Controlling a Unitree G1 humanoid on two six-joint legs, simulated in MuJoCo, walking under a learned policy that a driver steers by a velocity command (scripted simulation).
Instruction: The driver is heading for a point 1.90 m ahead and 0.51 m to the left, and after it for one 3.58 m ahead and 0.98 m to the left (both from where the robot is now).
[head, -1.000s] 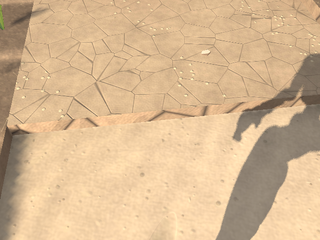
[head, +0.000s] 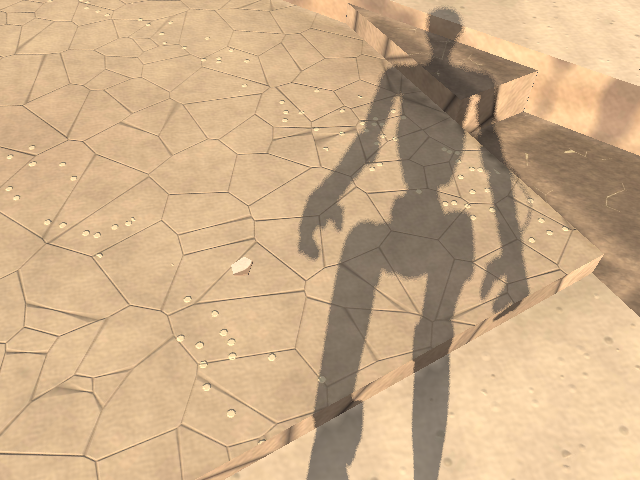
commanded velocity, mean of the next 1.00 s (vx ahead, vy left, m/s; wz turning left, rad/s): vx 0.28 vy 0.00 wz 0.43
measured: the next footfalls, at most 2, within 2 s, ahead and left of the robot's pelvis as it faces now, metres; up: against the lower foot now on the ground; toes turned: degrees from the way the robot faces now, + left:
right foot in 0.16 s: +0.25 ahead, -0.12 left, +0.00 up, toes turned +1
left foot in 0.66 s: +0.19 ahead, +0.09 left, +0.00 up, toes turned +25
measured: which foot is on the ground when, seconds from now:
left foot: down 0.00-0.18, up 0.20-0.64, down 0.66-1.00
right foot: up 0.00-0.14, down 0.16-0.66, up 0.68-1.00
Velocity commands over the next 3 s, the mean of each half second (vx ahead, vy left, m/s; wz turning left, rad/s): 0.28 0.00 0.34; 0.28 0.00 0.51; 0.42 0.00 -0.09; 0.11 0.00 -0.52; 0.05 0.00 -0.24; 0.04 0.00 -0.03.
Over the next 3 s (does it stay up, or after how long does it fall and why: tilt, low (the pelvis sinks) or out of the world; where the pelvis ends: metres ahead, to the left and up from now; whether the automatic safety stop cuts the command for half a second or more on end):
stays up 0.63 0.21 0.07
